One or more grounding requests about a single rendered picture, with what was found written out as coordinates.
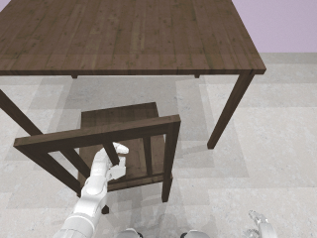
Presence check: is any left robot hand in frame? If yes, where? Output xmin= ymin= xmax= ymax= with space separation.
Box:
xmin=90 ymin=142 xmax=129 ymax=181

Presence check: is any right robot hand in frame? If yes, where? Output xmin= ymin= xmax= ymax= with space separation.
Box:
xmin=242 ymin=210 xmax=278 ymax=238

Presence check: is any left robot forearm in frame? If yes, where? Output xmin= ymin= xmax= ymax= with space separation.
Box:
xmin=53 ymin=175 xmax=108 ymax=238

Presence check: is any table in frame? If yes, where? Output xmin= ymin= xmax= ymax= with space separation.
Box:
xmin=0 ymin=0 xmax=266 ymax=150

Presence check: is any chair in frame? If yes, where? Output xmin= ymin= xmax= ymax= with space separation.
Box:
xmin=13 ymin=102 xmax=181 ymax=214

